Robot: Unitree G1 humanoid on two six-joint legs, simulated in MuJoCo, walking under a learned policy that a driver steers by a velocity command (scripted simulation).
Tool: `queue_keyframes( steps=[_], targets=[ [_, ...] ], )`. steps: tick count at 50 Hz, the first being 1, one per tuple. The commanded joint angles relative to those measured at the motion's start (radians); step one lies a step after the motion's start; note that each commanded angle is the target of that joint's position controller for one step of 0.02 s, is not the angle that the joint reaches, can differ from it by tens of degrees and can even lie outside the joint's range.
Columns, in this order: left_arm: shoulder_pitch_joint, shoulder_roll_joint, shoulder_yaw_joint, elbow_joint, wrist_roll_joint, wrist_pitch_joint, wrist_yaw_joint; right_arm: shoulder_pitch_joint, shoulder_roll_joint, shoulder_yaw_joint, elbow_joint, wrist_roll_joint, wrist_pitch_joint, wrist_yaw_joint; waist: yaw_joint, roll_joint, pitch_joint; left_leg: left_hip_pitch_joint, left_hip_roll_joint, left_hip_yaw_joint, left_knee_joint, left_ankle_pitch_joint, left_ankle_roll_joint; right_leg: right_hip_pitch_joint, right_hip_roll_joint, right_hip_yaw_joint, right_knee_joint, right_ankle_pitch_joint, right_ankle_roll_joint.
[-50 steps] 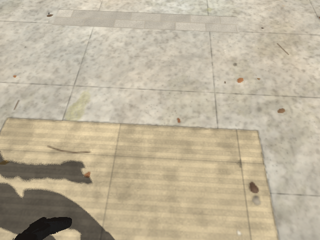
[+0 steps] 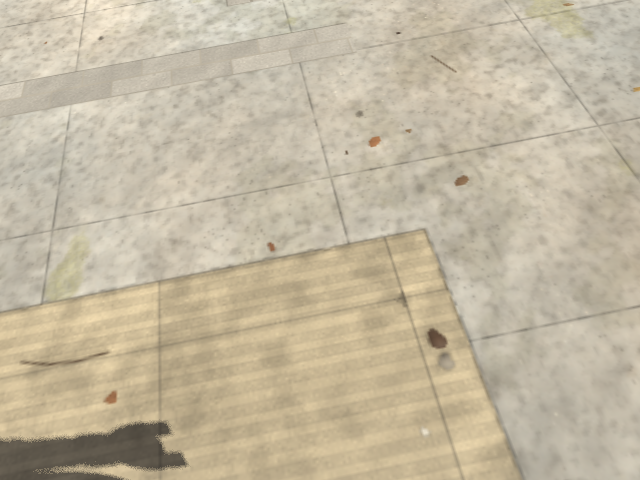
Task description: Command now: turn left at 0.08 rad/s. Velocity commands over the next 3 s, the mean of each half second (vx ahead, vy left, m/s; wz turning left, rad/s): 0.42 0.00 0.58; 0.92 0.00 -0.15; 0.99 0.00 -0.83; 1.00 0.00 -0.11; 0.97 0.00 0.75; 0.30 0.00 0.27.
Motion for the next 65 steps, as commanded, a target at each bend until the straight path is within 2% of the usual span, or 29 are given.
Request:
queue_keyframes(
  steps=[1, 5, 6, 8, 10, 14, 16, 17, 20, 25, 28, 30, 31, 32, 33, 35, 38, 42, 46, 49, 52, 53, 54, 55, 56, 57, 59, 61, 65],
  targets=[
    [-0.036, 0.059, 0.004, -0.05, 0.03, -0.032, 0.011, 0.021, -0.015, -0.001, -0.025, 0.016, 0.005, 0.002, 0.015, -0.174, -0.151, 0.016, 0.016, -0.095, -0.021, 0.137, -0.007, 0.141, -0.226, 0.136, -0.296, 0.353, -0.152],
    [-0.029, 0.145, 0.045, -0.046, 0.024, -0.021, 0.049, -0.014, -0.074, -0.029, -0.057, 0.011, 0.015, -0.014, 0.055, -0.174, -0.057, -0.101, -0.008, -0.082, -0.027, 0.175, -0.002, 0.161, -0.276, 0.117, -0.348, 0.159, -0.172],
    [0.091, 0.153, 0.05, -0.017, 0.037, -0.079, 0.006, -0.041, -0.079, -0.022, -0.069, -0.083, -0.05, 0.006, 0.065, -0.217, 0.067, -0.23, -0.033, -0.143, 0.199, 0.162, 0.026, 0.076, -0.404, 0.261, -0.443, -0.169, -0.235],
    [0.128, 0.086, 0.03, 0.064, 0.052, -0.117, -0.023, -0.02, -0.057, -0.016, -0.047, -0.07, -0.099, 0.028, 0.062, -0.204, 0.05, -0.541, -0.044, -0.286, 0.336, 0.219, 0.099, 0.225, -0.458, 0.366, -0.484, -0.462, -0.21],
    [0.091, 0.036, -0.004, 0.104, 0.067, -0.127, -0.06, -0.028, -0.014, -0.015, -0.046, -0.073, -0.117, 0.05, 0.027, -0.136, -0.039, -0.575, -0.078, -0.257, 0.477, 0.261, 0.132, 0.257, -0.38, 0.214, -0.45, -0.381, -0.147],
    [0.045, 0.055, -0.01, 0.144, 0.081, -0.128, -0.034, -0.02, 0.026, 0.004, -0.022, -0.075, -0.101, 0.1, 0.028, -0.126, -0.098, -0.6, -0.037, -0.243, 0.492, 0.374, 0.12, 0.29, -0.351, 0.045, -0.475, -0.198, -0.142],
    [0.101, 0.054, -0.006, 0.181, 0.082, -0.123, -0.038, -0.048, 0.045, 0.016, -0.013, -0.074, -0.103, 0.113, 0.053, -0.112, -0.106, -0.657, 0.002, -0.242, 0.404, 0.411, 0.125, 0.369, -0.376, 0.014, -0.493, -0.104, -0.173],
    [0.142, 0.164, 0.062, 0.188, -0.019, -0.148, 0.014, -0.03, -0.061, -0.04, -0.052, -0.059, -0.067, 0.107, 0.023, -0.061, -0.121, -0.562, -0.04, -0.117, 0.193, 0.378, 0.101, 0.425, -0.296, -0.033, -0.474, -0.197, -0.109],
    [0.181, 0.174, 0.068, 0.243, -0.001, -0.159, 0.037, -0.114, -0.002, -0.027, -0.082, -0.064, -0.019, 0.13, 0.035, -0.198, -0.035, -0.483, 0.035, -0.069, 0.032, 0.359, 0.109, 0.38, -0.351, -0.097, -0.551, -0.274, -0.099],
    [0.183, 0.183, 0.083, 0.298, 0.023, -0.127, 0.05, -0.175, -0.017, -0.024, -0.107, -0.084, 0.0, 0.14, 0.02, -0.186, 0.076, -0.291, 0.031, 0.029, -0.277, 0.237, 0.2, 0.365, -0.375, -0.233, -0.6, -0.294, -0.051],
    [0.182, 0.222, 0.087, 0.33, 0.028, -0.107, 0.045, -0.006, -0.024, -0.02, -0.057, -0.079, -0.01, 0.108, -0.048, -0.169, 0.059, 0.008, -0.076, 0.119, -0.337, 0.121, 0.262, 0.314, -0.338, -0.315, -0.414, 0.17, -0.067],
    [0.15, 0.234, 0.083, 0.322, 0.021, -0.082, 0.033, 0.434, -0.07, -0.055, 0.097, -0.064, -0.044, 0.067, -0.275, 0.002, -0.135, 0.565, -0.22, 0.108, -0.403, 0.104, 0.277, 0.069, -0.263, -0.352, 0.244, 0.602, -0.09],
    [0.138, 0.083, 0.047, 0.254, 0.011, -0.089, 0.015, 0.428, -0.196, -0.074, 0.113, -0.089, -0.057, 0.046, -0.213, 0.323, -0.118, 0.727, 0.04, -0.337, -0.62, -0.3, 0.282, -0.337, -0.142, -0.3, 0.63, -0.123, -0.043],
    [0.013, 0.099, 0.045, 0.151, -0.009, -0.107, 0.01, 0.352, -0.262, -0.075, 0.058, -0.074, -0.074, 0.03, -0.189, 0.364, -0.211, 0.701, 0.162, -0.812, -0.841, -0.398, 0.298, -0.499, 0.012, 0.056, 0.885, -0.259, -0.026],
    [-0.076, 0.121, 0.047, 0.128, -0.038, -0.111, 0.017, 0.283, -0.226, -0.06, 0.053, -0.099, -0.078, 0.021, -0.196, 0.155, -0.161, 0.669, 0.222, -0.689, -0.846, -0.198, 0.257, -0.59, 0.016, 0.21, 0.979, -0.128, -0.043],
    [0.04, 0.112, 0.04, 0.174, -0.033, -0.116, 0.008, 0.207, -0.102, -0.02, 0.058, -0.095, -0.102, 0.032, -0.06, -0.058, -0.113, 0.46, 0.223, -0.476, -0.778, -0.013, 0.221, -0.523, -0.092, 0.192, 0.92, 0.084, -0.058],
    [0.111, 0.087, 0.041, 0.206, -0.018, -0.056, -0.025, 0.167, -0.007, 0.017, 0.083, -0.068, -0.149, 0.039, 0.024, -0.009, -0.015, 0.284, 0.191, -0.314, -0.911, 0.045, 0.151, -0.44, -0.121, 0.21, 0.813, 0.186, -0.038],
    [-0.01, 0.057, 0.032, 0.181, -0.026, -0.021, -0.045, 0.238, -0.013, 0.019, 0.131, -0.069, -0.176, 0.039, 0.005, -0.026, 0.14, 0.292, 0.069, -0.003, -1.023, 0.421, 0.077, -0.497, -0.073, 0.123, 0.596, 0.319, -0.044],
    [-0.124, 0.053, 0.018, 0.141, -0.025, -0.027, -0.053, 0.293, -0.007, 0.03, 0.162, -0.056, -0.174, 0.011, 0.005, -0.039, 0.141, 0.494, 0.035, 0.185, -1.041, 0.883, 0.061, -0.497, -0.017, -0.061, 0.34, 0.393, -0.075],
    [-0.104, 0.061, 0.011, 0.144, -0.029, -0.021, -0.05, 0.266, -0.069, 0.025, 0.16, -0.047, -0.161, -0.031, 0.058, 0.028, 0.042, 0.594, 0.062, 0.241, -0.914, 1.497, 0.042, -0.259, 0.069, -0.16, 0.145, 0.408, -0.116],
    [0.26, 0.18, 0.061, 0.237, -0.028, -0.002, -0.036, 0.158, -0.138, -0.001, 0.132, -0.077, -0.109, -0.055, 0.262, 0.11, -0.154, 0.664, 0.123, 0.218, -0.473, 1.788, 0.064, 0.066, 0.135, -0.146, 0.141, 0.261, -0.175],
    [0.471, 0.235, 0.092, 0.303, -0.023, -0.001, -0.025, 0.07, -0.159, -0.013, 0.098, -0.081, -0.092, -0.048, 0.361, 0.089, -0.207, 0.548, 0.118, 0.178, -0.17, 1.671, 0.097, 0.275, 0.117, -0.066, 0.074, 0.188, -0.222],
    [0.534, 0.254, 0.12, 0.331, -0.03, -0.002, -0.009, 0.001, -0.131, -0.013, 0.087, -0.071, -0.086, -0.022, 0.393, -0.033, -0.17, 0.351, -0.019, 0.18, 0.263, 1.021, 0.123, 0.411, 0.081, 0.022, -0.053, 0.158, -0.275],
    [0.425, 0.25, 0.117, 0.352, -0.031, 0.003, -0.001, -0.078, 0.06, 0.041, 0.033, -0.092, -0.113, 0.006, 0.254, -0.276, -0.002, -0.077, -0.19, 0.09, 0.607, 0.055, 0.131, 0.428, 0.043, 0.175, 0.067, 0.32, -0.29],
    [0.307, 0.274, 0.108, 0.308, -0.003, 0.003, -0.001, 0.035, 0.113, 0.063, -0.081, -0.063, -0.137, 0.015, 0.078, -0.298, -0.143, -0.366, -0.199, -0.111, 0.715, 0.022, 0.09, 0.579, -0.083, 0.635, -0.081, 0.225, -0.468],
    [0.281, 0.243, 0.11, 0.275, 0.004, -0.001, 0.003, 0.049, 0.05, 0.073, -0.093, -0.078, -0.168, 0.019, 0.084, -0.165, -0.178, -0.408, -0.143, -0.195, 0.622, 0.071, 0.102, 0.559, -0.186, 0.867, -0.329, -0.123, -0.473],
    [0.226, 0.175, 0.092, 0.275, 0.011, -0.022, 0.01, -0.009, -0.033, 0.063, -0.08, -0.096, -0.17, 0.02, 0.013, 0.081, 0.007, -0.338, -0.056, -0.197, 0.414, 0.151, 0.081, 0.259, -0.151, 0.787, -0.431, -0.198, -0.376],
    [0.206, 0.176, 0.08, 0.268, -0.004, -0.057, 0.02, -0.016, -0.028, 0.076, -0.085, -0.12, -0.12, 0.023, -0.031, 0.095, 0.057, -0.234, -0.001, -0.185, 0.264, 0.16, 0.038, 0.044, -0.072, 0.643, -0.45, -0.106, -0.342],
    [0.255, 0.196, 0.088, 0.269, -0.016, -0.09, 0.01, -0.234, -0.008, 0.103, -0.174, -0.089, -0.094, 0.037, 0.047, 0.006, 0.101, -0.073, 0.019, -0.102, -0.181, 0.412, 0.002, -0.119, 0.052, 0.452, -0.472, 0.202, -0.281]
  ],
)
Next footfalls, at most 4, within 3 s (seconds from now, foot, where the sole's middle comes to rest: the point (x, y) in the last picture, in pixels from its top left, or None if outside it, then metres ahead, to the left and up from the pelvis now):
0.60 left None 0.23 0.28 -0.77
1.08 right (209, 399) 0.67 0.34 -0.77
1.50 left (162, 252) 1.10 0.51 -0.77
1.94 right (284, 156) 1.45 0.19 -0.77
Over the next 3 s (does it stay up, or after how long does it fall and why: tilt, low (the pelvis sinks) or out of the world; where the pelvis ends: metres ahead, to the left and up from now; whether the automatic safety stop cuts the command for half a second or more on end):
stays up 2.08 0.30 -0.01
